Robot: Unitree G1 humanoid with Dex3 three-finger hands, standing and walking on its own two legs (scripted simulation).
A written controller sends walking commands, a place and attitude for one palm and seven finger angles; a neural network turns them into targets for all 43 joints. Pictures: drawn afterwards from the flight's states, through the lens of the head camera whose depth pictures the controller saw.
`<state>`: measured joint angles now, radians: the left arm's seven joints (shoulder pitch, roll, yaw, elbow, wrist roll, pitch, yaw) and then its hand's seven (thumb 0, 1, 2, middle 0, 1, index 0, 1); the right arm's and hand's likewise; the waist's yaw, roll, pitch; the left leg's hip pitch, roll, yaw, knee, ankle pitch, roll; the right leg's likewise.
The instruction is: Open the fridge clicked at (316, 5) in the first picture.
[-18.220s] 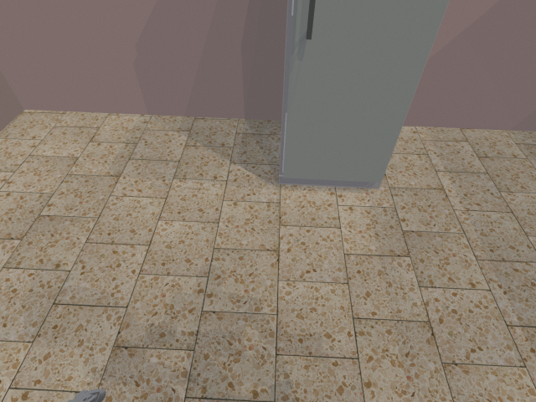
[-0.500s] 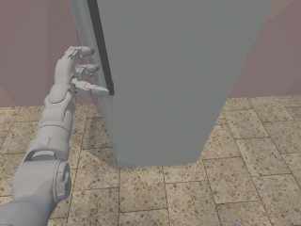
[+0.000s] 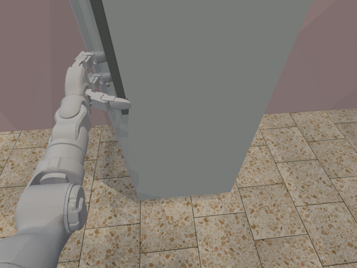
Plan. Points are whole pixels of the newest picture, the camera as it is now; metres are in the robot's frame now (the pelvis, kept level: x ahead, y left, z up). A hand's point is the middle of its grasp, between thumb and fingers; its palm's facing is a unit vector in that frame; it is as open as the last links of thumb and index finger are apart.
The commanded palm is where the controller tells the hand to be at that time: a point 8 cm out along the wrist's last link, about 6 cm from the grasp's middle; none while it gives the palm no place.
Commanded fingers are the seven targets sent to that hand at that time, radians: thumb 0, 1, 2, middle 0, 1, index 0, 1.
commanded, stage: feel for the door with the fingertips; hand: left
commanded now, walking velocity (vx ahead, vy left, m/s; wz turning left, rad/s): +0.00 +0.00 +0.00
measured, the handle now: (105, 29) +0.53 +0.15 +0.27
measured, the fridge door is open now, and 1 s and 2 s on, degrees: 0 0 0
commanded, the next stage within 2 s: slide the fingers in behind the handle in 0.22 s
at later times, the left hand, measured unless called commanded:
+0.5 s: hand (111, 82) +0.48 +0.15 +0.17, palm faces +0.08 -1.00 +0.00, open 13.9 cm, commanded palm +0.45 +0.20 +0.17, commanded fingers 0.00 -0.50 0.30 -0.30 -1.20 -0.30 -1.20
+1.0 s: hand (114, 85) +0.47 +0.14 +0.17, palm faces +0.08 -1.00 +0.01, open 14.1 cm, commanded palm +0.44 +0.19 +0.17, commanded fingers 0.00 -0.50 0.30 -0.30 -1.20 -0.30 -1.20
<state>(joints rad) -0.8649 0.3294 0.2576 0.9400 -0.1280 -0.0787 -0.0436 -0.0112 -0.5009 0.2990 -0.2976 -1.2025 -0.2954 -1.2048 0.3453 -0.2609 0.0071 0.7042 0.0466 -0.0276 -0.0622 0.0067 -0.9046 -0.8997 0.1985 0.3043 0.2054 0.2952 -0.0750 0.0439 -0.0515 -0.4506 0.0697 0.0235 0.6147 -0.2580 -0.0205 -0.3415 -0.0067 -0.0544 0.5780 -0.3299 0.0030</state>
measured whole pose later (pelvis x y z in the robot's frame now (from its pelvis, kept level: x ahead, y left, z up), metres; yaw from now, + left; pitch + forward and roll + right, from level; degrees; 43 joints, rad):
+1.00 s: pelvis +0.00 +0.00 +0.00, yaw +0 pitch +5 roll -1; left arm -0.83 0.27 0.23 0.88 -0.13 -0.07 0.00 -0.01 -0.50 0.30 -0.30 -1.20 -0.28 -1.20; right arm 0.30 -0.25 0.01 0.68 0.04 -0.03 -0.05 0.01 -0.90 -0.90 0.20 0.30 0.21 0.30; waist -0.06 0.04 -0.06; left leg -0.44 0.06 0.03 0.62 -0.27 -0.02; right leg -0.33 -0.01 -0.05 0.58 -0.34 0.01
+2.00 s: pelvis +0.01 +0.00 +0.00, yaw +0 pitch +5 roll -1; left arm -0.78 0.32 0.26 0.85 -0.15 -0.06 -0.07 -0.01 -0.50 0.30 -0.30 -1.20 -0.30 -1.20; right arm 0.32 -0.26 0.01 0.69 0.05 -0.02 -0.06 0.01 -0.91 -0.90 0.20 0.30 0.20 0.30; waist -0.06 0.04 -0.06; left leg -0.42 0.07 0.03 0.61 -0.26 -0.02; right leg -0.31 -0.01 -0.05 0.56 -0.33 0.01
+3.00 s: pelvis +0.00 +0.01 +0.00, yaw +0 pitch +5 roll -2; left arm -0.81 0.39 0.28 0.89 -0.16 -0.07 -0.13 -0.01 -0.50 0.30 -0.30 -1.20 -0.30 -1.20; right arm 0.31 -0.27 0.02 0.67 0.06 -0.02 -0.08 0.01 -0.90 -0.90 0.20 0.30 0.21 0.30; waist -0.06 0.04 -0.05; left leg -0.45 0.06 0.01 0.63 -0.27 -0.01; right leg -0.33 -0.01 -0.06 0.57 -0.33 0.01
